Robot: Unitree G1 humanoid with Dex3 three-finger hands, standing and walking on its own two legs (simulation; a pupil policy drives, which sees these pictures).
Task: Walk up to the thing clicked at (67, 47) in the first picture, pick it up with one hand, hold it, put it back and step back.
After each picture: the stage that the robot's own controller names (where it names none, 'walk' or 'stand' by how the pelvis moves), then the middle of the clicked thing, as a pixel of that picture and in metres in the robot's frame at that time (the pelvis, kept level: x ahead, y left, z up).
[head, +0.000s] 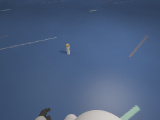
stand; (68, 49) +1.34 +0.46 -0.65
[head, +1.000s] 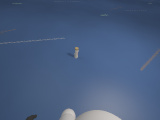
walk; (76, 52) +1.25 +0.19 -0.63
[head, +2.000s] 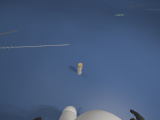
walk; (79, 69) +0.78 +0.12 -0.63
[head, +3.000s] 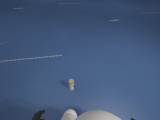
walk; (71, 84) +0.54 +0.19 -0.64
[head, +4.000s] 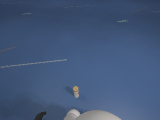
stand; (76, 92) +0.45 +0.17 -0.63
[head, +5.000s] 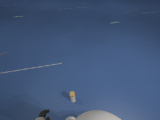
stand; (72, 97) +0.40 +0.19 -0.66
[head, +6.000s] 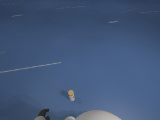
stand; (71, 95) +0.41 +0.20 -0.66
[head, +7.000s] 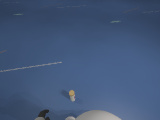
stand; (72, 96) +0.40 +0.19 -0.66
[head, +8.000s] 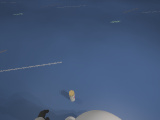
stand; (72, 96) +0.40 +0.19 -0.66
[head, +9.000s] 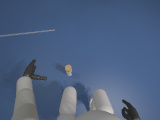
go down; (69, 71) +0.45 +0.17 -0.47
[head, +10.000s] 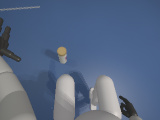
go down; (62, 56) +0.50 +0.20 -0.28
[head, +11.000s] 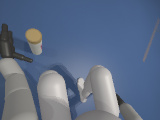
close in; (35, 44) +0.49 +0.25 -0.18
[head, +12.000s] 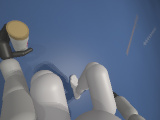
close; (19, 40) +0.48 +0.27 -0.17
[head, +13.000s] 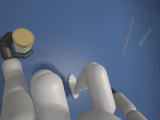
lift; (23, 45) +0.45 +0.25 -0.17
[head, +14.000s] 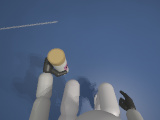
lift; (60, 64) +0.35 +0.19 +0.02
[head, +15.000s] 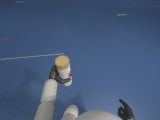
hold; (65, 73) +0.31 +0.17 +0.06
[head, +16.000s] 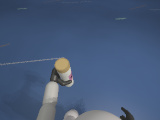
hold; (66, 74) +0.30 +0.16 +0.07
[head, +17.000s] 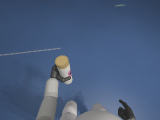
crouch; (65, 72) +0.34 +0.16 +0.01
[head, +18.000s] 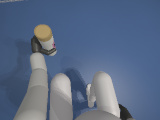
lower; (48, 43) +0.49 +0.21 -0.04
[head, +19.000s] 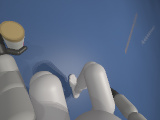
lower; (15, 41) +0.47 +0.27 -0.17
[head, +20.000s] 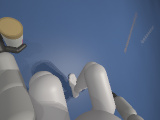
lower; (14, 39) +0.47 +0.28 -0.18
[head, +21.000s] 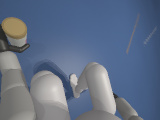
lower; (17, 38) +0.47 +0.27 -0.17
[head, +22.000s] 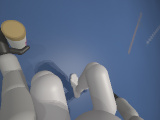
lower; (17, 41) +0.47 +0.27 -0.17
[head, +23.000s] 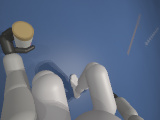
draw back; (23, 40) +0.47 +0.26 -0.17
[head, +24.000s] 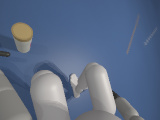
stand; (23, 41) +0.47 +0.26 -0.18
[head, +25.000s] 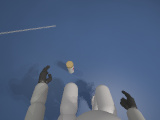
walk; (70, 67) +0.47 +0.17 -0.42
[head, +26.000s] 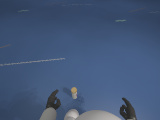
stand; (74, 93) +0.42 +0.15 -0.59
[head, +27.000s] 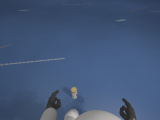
stand; (74, 93) +0.42 +0.15 -0.60
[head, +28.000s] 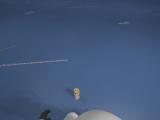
stand; (76, 94) +0.43 +0.14 -0.64
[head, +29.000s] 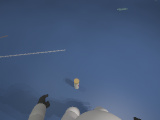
walk; (76, 84) +0.46 +0.12 -0.63
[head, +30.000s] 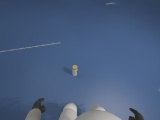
walk; (74, 70) +0.64 +0.16 -0.64
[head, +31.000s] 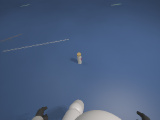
walk; (79, 58) +0.96 +0.25 -0.63
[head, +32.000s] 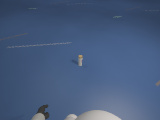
stand; (80, 60) +1.06 +0.17 -0.65
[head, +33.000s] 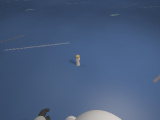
stand; (78, 60) +1.06 +0.22 -0.66
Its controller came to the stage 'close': yes
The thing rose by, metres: 0.70
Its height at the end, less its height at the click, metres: +0.00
